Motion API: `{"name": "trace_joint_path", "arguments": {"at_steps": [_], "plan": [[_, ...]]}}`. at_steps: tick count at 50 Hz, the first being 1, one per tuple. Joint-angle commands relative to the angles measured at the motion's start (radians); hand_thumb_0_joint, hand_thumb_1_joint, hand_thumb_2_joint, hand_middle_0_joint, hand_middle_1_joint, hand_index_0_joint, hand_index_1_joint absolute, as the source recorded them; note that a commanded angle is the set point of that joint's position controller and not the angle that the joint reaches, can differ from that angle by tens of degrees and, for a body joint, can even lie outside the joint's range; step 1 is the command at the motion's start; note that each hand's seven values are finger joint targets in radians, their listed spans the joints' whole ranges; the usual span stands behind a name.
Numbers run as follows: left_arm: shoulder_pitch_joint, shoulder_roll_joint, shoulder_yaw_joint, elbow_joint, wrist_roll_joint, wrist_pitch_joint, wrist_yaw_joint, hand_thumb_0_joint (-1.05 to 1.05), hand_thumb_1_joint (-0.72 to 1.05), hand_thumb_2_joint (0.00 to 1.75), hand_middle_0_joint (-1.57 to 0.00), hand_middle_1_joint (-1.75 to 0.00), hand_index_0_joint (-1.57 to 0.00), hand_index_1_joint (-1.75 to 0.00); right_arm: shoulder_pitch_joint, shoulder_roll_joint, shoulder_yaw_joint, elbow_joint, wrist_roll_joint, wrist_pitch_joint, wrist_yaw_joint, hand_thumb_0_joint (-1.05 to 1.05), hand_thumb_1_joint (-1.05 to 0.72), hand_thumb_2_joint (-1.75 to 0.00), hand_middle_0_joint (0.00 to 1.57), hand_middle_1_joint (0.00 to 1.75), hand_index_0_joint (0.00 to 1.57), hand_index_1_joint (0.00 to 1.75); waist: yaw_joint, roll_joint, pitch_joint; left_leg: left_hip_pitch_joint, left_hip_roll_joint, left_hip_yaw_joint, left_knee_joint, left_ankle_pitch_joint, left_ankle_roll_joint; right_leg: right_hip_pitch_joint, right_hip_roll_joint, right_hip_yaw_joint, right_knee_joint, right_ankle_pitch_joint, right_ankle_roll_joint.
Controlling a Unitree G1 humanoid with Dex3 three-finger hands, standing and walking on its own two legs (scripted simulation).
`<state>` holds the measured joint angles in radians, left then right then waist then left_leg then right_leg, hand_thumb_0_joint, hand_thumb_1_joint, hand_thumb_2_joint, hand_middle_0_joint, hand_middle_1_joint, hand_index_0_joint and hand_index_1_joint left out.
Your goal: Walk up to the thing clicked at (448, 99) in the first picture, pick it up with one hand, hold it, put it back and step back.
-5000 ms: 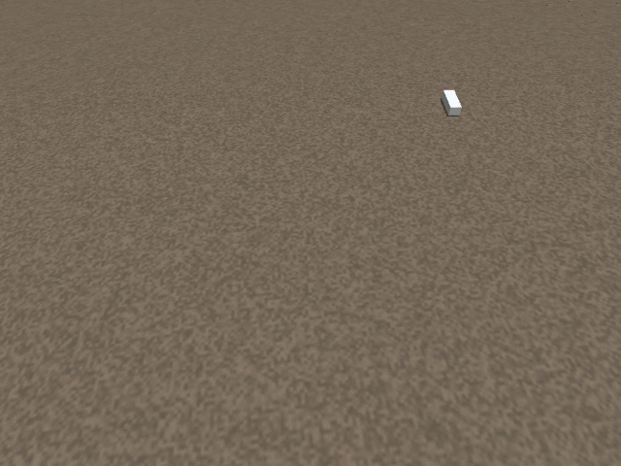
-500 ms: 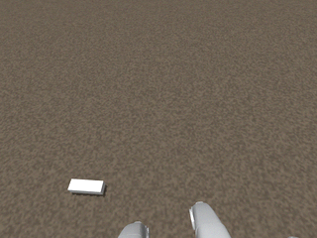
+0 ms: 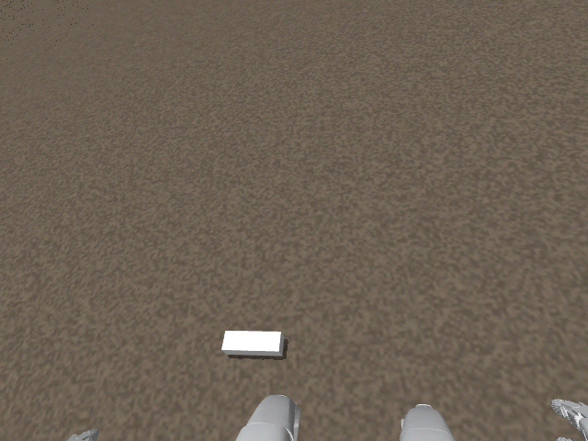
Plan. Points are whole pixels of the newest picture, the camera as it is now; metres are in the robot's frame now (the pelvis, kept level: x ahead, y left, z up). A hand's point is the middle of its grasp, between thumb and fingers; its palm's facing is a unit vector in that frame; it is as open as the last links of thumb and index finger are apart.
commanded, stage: walk up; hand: left
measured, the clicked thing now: (253, 343) +0.48 +0.33 -0.71
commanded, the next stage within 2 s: none
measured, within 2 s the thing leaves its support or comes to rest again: neither
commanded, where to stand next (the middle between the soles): +0.08 +0.06 m, yaw -3 degrees
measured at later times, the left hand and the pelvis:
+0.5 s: hand out of the picture +0.09 +0.35 -0.16, palm faces -0.08 -0.93 -0.35, open 7.4 cm; pelvis +0.02 +0.09 +0.00, yaw -2 degrees
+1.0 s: hand out of the picture +0.11 +0.32 -0.13, palm faces -0.08 -0.91 -0.41, open 7.4 cm; pelvis +0.01 +0.05 +0.01, yaw -5 degrees
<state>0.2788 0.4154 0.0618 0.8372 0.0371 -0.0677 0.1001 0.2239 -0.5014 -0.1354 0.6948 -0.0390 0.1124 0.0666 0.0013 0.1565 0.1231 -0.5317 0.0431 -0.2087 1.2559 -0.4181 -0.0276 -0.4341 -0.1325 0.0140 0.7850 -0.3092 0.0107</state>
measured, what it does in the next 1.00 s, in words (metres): steps on the spot: left foot, then right foot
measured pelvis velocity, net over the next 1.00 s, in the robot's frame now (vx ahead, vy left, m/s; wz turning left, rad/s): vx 0.01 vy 0.05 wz -0.09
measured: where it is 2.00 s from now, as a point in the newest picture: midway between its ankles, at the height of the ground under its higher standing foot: outside the picture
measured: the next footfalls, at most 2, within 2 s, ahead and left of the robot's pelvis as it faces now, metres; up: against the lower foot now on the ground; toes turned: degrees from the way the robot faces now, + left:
left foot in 0.10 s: +0.07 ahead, +0.24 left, +0.00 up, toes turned -2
right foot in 0.44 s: +0.05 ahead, -0.08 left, +0.00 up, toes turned -5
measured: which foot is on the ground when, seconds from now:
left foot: up 0.00-0.08, down 0.10-1.00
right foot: down 0.00-0.12, up 0.14-0.42, down 0.44-1.00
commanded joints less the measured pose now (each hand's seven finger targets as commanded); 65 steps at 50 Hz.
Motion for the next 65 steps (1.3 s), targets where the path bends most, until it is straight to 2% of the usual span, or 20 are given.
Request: {"name": "trace_joint_path", "arguments": {"at_steps": [1,4,5,6,7,8,11,20,23,26,28,34,36,38,45,46,48,49,53,65], "plan": [[-0.055,0.353,0.116,-0.072,0.033,0.003,-0.003,0.0,0.9,0.9,-0.2,-0.3,-0.2,-0.3,0.109,-0.12,-0.044,-0.012,0.031,-0.024,-0.001,0.0,-0.9,-0.9,0.2,0.3,0.2,0.3,-0.01,-0.508,-0.098,0.15,0.024,0.218,-0.372,-0.125,0.007,-0.031,-0.049,0.076,-0.281,-0.305,-0.171],[-0.076,0.275,0.093,-0.054,0.025,0.035,-0.023,0.0,0.9,0.9,-0.2,-0.3,-0.2,-0.3,0.275,-0.137,-0.057,0.1,0.013,-0.055,-0.03,0.0,-0.9,-0.9,0.2,0.3,0.2,0.3,-0.092,-0.277,-0.133,0.431,-0.048,0.283,-0.611,-0.023,0.009,-0.203,0.003,0.018,0.065,-0.349,-0.106],[-0.04,0.177,0.067,-0.045,0.011,0.046,-0.022,0.0,0.9,0.9,-0.2,-0.3,-0.2,-0.3,0.285,-0.165,-0.053,0.103,-0.002,-0.069,-0.041,0.0,-0.9,-0.9,0.2,0.3,0.2,0.3,-0.096,-0.054,-0.079,0.361,0.0,0.097,-0.737,-0.195,0.042,-0.295,0.092,-0.031,0.324,-0.331,-0.075],[-0.04,0.116,0.044,-0.055,-0.006,0.043,-0.018,0.0,0.9,0.9,-0.2,-0.3,-0.2,-0.3,0.194,-0.243,-0.049,0.06,-0.011,-0.08,-0.048,0.0,-0.9,-0.9,0.2,0.3,0.2,0.3,-0.054,0.126,-0.001,0.168,0.224,-0.348,-0.894,-0.45,0.117,-0.425,0.163,0.008,0.503,-0.349,-0.042],[-0.132,0.201,0.052,-0.068,-0.002,0.03,-0.007,0.0,0.9,0.9,-0.2,-0.3,-0.2,-0.3,0.049,-0.34,-0.046,0.046,0.018,-0.089,-0.051,0.0,-0.9,-0.9,0.2,0.3,0.2,0.3,-0.053,0.113,0.083,-0.039,0.37,-0.618,-1.1,-0.582,0.265,-0.337,0.118,0.114,0.447,-0.275,-0.054],[-0.146,0.252,0.054,-0.044,-0.006,0.018,-0.015,0.0,0.9,0.9,-0.2,-0.3,-0.2,-0.3,-0.106,-0.329,-0.035,0.024,0.017,-0.097,-0.054,0.0,-0.9,-0.9,0.2,0.3,0.2,0.3,0.0,0.053,0.144,-0.147,0.394,-0.594,-1.073,-0.559,0.314,-0.239,0.068,0.099,0.432,-0.222,-0.039],[0.005,0.234,0.069,0.074,-0.039,0.023,-0.051,0.0,0.9,0.9,-0.2,-0.3,-0.2,-0.3,-0.087,-0.193,0.01,0.063,0.005,-0.137,-0.074,0.0,-0.9,-0.9,0.2,0.3,0.2,0.3,0.037,0.01,0.069,0.027,0.176,-0.153,-0.833,-0.17,0.172,-0.161,0.073,0.067,0.311,-0.091,-0.034],[-0.118,0.194,0.072,0.004,0.002,0.065,-0.096,0.0,0.9,0.9,-0.2,-0.3,-0.2,-0.3,0.154,-0.205,0.005,0.151,0.029,-0.179,-0.127,0.0,-0.9,-0.9,0.2,0.3,0.2,0.3,-0.031,0.047,-0.125,0.433,0.281,-0.172,-0.631,0.682,0.248,-0.11,0.095,0.012,0.06,-0.194,-0.056],[-0.026,0.19,0.074,0.019,-0.001,0.048,-0.097,0.0,0.9,0.9,-0.2,-0.3,-0.2,-0.3,0.106,-0.171,0.022,0.125,0.05,-0.186,-0.14,0.0,-0.9,-0.9,0.2,0.3,0.2,0.3,0.034,-0.062,-0.247,0.359,0.173,0.022,-0.445,0.866,0.16,0.184,0.089,0.013,-0.208,0.176,-0.091],[0.027,0.263,0.088,0.011,-0.021,0.053,-0.096,0.0,0.9,0.9,-0.2,-0.3,-0.2,-0.3,0.022,-0.098,0.044,0.105,0.055,-0.187,-0.158,0.0,-0.9,-0.9,0.2,0.3,0.2,0.3,0.077,-0.31,-0.236,-0.027,-0.055,0.269,-0.186,-0.067,0.048,0.42,-0.18,0.4,-0.184,0.692,-0.355],[-0.008,0.212,0.072,0.004,-0.021,0.067,-0.099,0.0,0.9,0.9,-0.2,-0.3,-0.2,-0.3,0.028,-0.097,0.045,0.125,0.044,-0.187,-0.152,0.0,-0.9,-0.9,0.2,0.3,0.2,0.3,0.037,-0.235,-0.137,0.023,-0.022,0.219,-0.276,-0.266,0.063,0.301,-0.137,0.275,-0.195,0.69,-0.301],[-0.181,0.178,0.035,-0.059,-0.029,0.072,-0.098,0.0,0.9,0.9,-0.2,-0.3,-0.2,-0.3,0.202,-0.091,0.039,0.219,0.043,-0.195,-0.136,0.0,-0.9,-0.9,0.2,0.3,0.2,0.3,-0.08,-0.233,-0.178,0.388,-0.018,0.263,-0.689,0.364,0.078,0.069,0.036,0.084,0.007,0.484,-0.149],[-0.141,0.114,0.017,-0.064,-0.048,0.084,-0.098,0.0,0.9,0.9,-0.2,-0.3,-0.2,-0.3,0.149,-0.195,0.02,0.179,0.016,-0.199,-0.145,0.0,-0.9,-0.9,0.2,0.3,0.2,0.3,-0.061,-0.033,-0.185,0.44,0.311,-0.248,-0.845,0.396,0.239,-0.122,0.165,0.051,0.248,-0.029,-0.057],[-0.074,0.176,0.035,-0.009,-0.035,0.109,-0.092,0.0,0.9,0.9,-0.2,-0.3,-0.2,-0.3,-0.013,-0.232,0.015,0.145,0.028,-0.195,-0.141,0.0,-0.9,-0.9,0.2,0.3,0.2,0.3,0.0,-0.056,-0.108,0.222,0.44,-0.325,-0.901,0.223,0.359,-0.022,0.094,0.124,0.342,-0.29,-0.045],[0.016,0.138,0.058,0.094,-0.036,0.065,-0.112,0.0,0.9,0.9,-0.2,-0.3,-0.2,-0.3,-0.134,-0.147,0.055,0.145,0.013,-0.159,-0.1,0.0,-0.9,-0.9,0.2,0.3,0.2,0.3,0.061,-0.014,-0.121,0.103,0.133,0.132,-0.671,0.118,0.137,0.26,0.145,-0.05,-0.219,-0.017,-0.042],[0.008,0.158,0.06,0.095,-0.026,0.051,-0.103,0.0,0.9,0.9,-0.2,-0.3,-0.2,-0.3,-0.109,-0.104,0.068,0.147,0.022,-0.149,-0.096,0.0,-0.9,-0.9,0.2,0.3,0.2,0.3,0.051,-0.099,-0.126,0.098,0.097,0.173,-0.557,0.128,0.109,0.27,0.122,0.04,-0.294,0.001,-0.044],[-0.112,0.271,0.065,0.047,-0.007,0.027,-0.089,0.0,0.9,0.9,-0.2,-0.3,-0.2,-0.3,-0.074,-0.046,0.083,0.149,0.034,-0.133,-0.095,0.0,-0.9,-0.9,0.2,0.3,0.2,0.3,0.003,-0.28,-0.073,0.014,-0.021,0.167,-0.416,-0.106,0.041,0.128,-0.184,0.504,-0.469,-0.132,-0.165],[-0.183,0.318,0.066,0.038,-0.008,0.031,-0.088,0.0,0.9,0.9,-0.2,-0.3,-0.2,-0.3,-0.095,-0.103,0.058,0.176,0.031,-0.13,-0.099,0.0,-0.9,-0.9,0.2,0.3,0.2,0.3,0.005,-0.303,-0.059,0.138,0.0,0.135,-0.374,-0.134,0.043,-0.025,-0.223,0.516,-0.46,-0.16,-0.228],[-0.24,0.207,0.039,0.054,-0.025,0.027,-0.086,0.0,0.9,0.9,-0.2,-0.3,-0.2,-0.3,-0.032,-0.068,0.067,0.244,0.052,-0.148,-0.08,0.0,-0.9,-0.9,0.2,0.3,0.2,0.3,-0.042,-0.27,-0.126,0.28,0.002,0.187,-0.638,0.237,0.05,0.092,-0.043,0.168,-0.28,0.169,-0.101],[-0.267,0.185,0.018,0.144,-0.032,0.028,-0.085,0.0,0.9,0.9,-0.2,-0.3,-0.2,-0.3,-0.122,-0.085,0.082,0.315,0.031,-0.133,-0.059,0.0,-0.9,-0.9,0.2,0.3,0.2,0.3,-0.007,-0.208,-0.138,0.314,0.028,0.105,-0.767,0.222,0.07,0.148,-0.009,0.126,-0.375,-0.033,-0.067]]}}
